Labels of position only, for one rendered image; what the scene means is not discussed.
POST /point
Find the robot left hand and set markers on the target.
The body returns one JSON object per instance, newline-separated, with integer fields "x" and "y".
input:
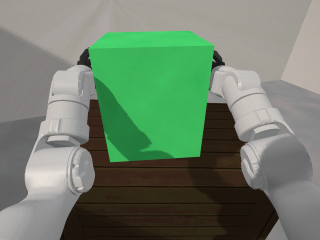
{"x": 85, "y": 60}

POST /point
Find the right robot upper arm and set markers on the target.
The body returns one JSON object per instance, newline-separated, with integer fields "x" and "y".
{"x": 279, "y": 166}

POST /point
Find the left robot forearm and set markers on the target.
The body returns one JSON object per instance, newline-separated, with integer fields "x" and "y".
{"x": 67, "y": 112}

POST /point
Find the left robot upper arm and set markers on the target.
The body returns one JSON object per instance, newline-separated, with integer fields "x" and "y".
{"x": 55, "y": 179}

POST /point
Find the carton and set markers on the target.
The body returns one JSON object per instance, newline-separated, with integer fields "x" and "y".
{"x": 152, "y": 89}

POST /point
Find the right robot forearm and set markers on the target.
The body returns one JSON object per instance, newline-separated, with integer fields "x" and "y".
{"x": 254, "y": 116}

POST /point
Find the pedestal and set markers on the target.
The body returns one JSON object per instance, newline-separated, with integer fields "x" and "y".
{"x": 189, "y": 198}

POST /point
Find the robot right hand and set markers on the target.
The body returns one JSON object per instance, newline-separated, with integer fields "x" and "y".
{"x": 218, "y": 59}

